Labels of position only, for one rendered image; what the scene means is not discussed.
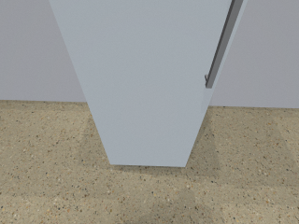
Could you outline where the handle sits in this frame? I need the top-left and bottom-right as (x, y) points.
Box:
(205, 0), (244, 89)

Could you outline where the fridge door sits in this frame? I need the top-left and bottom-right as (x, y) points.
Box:
(49, 0), (249, 167)

